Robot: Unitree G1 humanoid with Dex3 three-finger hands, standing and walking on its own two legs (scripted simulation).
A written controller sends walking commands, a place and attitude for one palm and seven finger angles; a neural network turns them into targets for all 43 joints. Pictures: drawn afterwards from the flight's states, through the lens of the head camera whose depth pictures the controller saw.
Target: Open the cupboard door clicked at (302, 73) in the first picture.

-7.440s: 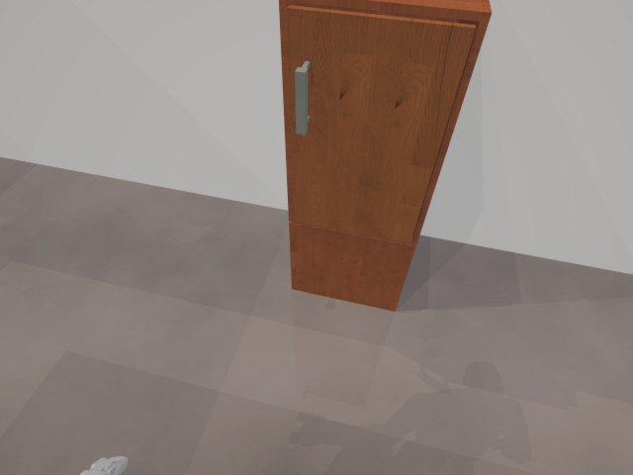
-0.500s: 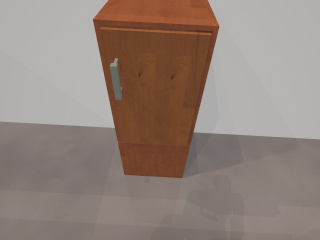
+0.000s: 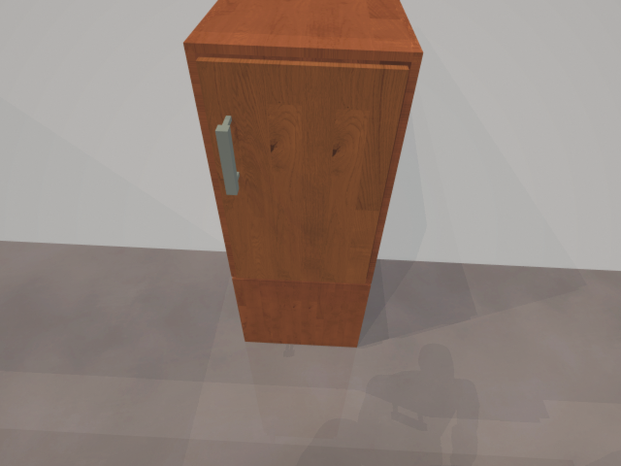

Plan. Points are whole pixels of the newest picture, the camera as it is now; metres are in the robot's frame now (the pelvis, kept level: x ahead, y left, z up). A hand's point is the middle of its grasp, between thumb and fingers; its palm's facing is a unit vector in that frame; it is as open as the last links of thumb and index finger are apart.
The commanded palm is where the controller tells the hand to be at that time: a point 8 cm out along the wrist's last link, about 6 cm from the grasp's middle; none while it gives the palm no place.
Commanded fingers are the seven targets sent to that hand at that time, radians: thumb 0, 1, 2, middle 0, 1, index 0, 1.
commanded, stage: look again from close up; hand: left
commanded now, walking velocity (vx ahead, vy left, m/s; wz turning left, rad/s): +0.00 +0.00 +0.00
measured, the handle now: (230, 156) +0.64 +0.20 +0.06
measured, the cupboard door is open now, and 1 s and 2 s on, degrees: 0 0 0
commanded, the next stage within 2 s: shuffle to correct the standing spot in 0.20 s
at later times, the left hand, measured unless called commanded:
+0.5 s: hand out of the picture -0.03 +0.16 -0.18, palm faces +0.09 -0.98 -0.15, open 7.4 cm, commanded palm none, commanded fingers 0.00 0.90 0.90 -0.20 -0.30 -0.20 -0.30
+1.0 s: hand (216, 448) +0.19 +0.16 -0.16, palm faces -0.06 -0.98 -0.20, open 7.4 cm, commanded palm none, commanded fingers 0.00 0.90 0.90 -0.20 -0.30 -0.20 -0.30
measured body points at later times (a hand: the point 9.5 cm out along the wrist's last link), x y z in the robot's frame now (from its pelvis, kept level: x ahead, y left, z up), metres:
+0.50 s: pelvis +0.01 +0.01 +0.00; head +0.00 +0.01 +0.45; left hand -0.03 +0.21 -0.16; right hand -0.01 -0.21 -0.15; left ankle +0.08 +0.09 -0.72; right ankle +0.03 -0.12 -0.73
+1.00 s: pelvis +0.10 -0.01 +0.01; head +0.14 -0.03 +0.45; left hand +0.19 +0.21 -0.14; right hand -0.01 -0.19 -0.15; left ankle +0.05 +0.10 -0.74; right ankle +0.14 -0.13 -0.72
